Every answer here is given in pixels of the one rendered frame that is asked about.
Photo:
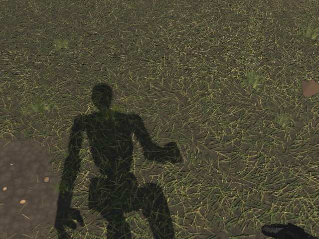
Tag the right robot hand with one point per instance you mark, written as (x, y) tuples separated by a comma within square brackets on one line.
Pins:
[(285, 231)]

